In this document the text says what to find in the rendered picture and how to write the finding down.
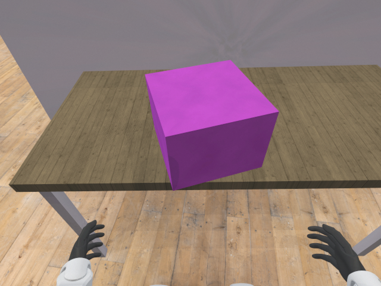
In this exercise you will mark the table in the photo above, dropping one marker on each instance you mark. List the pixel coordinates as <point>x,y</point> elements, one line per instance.
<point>102,138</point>

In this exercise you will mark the robot right hand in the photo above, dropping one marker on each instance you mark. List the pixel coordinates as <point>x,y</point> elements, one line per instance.
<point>343,257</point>

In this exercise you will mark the robot left forearm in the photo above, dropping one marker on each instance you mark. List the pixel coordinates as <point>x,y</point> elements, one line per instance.
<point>76,272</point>

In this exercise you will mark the robot right forearm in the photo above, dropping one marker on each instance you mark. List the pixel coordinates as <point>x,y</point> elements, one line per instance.
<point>363,278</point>

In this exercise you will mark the robot left hand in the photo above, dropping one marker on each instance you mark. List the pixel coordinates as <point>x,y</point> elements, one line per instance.
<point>81,246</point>

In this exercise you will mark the carton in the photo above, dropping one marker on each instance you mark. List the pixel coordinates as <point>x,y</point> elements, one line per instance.
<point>211,122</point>

